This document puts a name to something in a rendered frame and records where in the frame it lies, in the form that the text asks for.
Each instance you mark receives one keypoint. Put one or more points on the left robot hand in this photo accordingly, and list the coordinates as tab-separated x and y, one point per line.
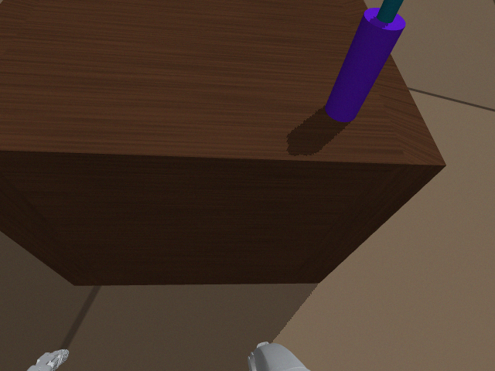
50	361

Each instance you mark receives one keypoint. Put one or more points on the bottle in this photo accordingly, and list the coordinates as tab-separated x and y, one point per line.
376	36

